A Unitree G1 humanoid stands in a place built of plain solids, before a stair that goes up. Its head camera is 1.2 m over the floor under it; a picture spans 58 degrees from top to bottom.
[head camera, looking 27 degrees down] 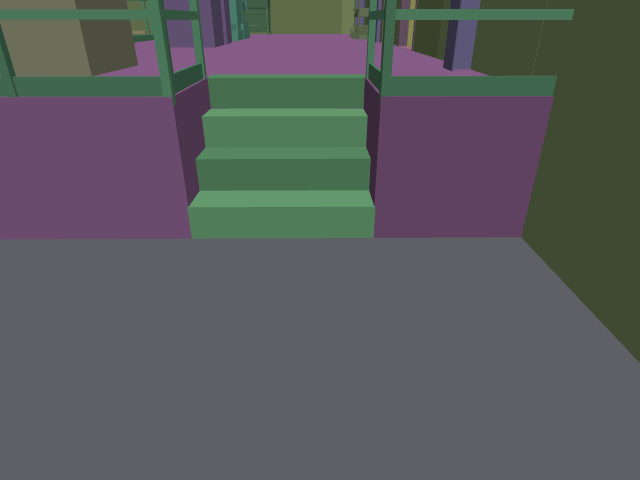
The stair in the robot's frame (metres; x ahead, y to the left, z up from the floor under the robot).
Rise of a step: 0.21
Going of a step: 0.28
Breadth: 1.12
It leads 1 degrees to the left of straight ahead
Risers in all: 4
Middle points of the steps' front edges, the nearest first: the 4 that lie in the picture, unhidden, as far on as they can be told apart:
2.38 0.23 0.21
2.66 0.23 0.42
2.94 0.23 0.63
3.22 0.24 0.84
